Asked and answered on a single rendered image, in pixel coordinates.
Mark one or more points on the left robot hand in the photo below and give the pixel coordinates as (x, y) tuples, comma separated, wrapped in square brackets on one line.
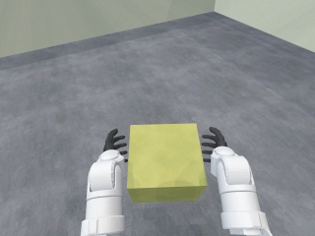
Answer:
[(109, 143)]

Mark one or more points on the right robot hand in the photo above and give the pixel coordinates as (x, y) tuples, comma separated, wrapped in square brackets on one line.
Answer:
[(218, 138)]

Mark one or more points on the robot right forearm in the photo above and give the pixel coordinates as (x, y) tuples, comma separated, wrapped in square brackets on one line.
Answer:
[(241, 212)]

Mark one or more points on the robot left forearm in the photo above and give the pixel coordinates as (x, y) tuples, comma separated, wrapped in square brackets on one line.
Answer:
[(104, 196)]

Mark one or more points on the carton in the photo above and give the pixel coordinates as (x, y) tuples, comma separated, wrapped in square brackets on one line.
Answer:
[(165, 163)]

